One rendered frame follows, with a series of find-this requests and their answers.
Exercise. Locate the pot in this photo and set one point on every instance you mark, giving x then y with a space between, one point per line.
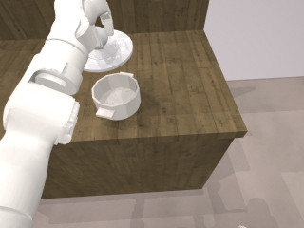
116 96

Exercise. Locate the robot left forearm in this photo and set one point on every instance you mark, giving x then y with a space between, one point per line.
61 62

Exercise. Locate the knob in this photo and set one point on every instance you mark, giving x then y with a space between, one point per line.
103 35

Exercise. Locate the table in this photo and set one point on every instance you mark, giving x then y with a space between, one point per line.
186 120

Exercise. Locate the robot left hand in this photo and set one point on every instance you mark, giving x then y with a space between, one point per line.
104 12

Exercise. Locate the robot left upper arm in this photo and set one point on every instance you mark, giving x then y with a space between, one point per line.
41 117

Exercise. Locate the lid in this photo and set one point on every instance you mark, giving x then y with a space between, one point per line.
115 53

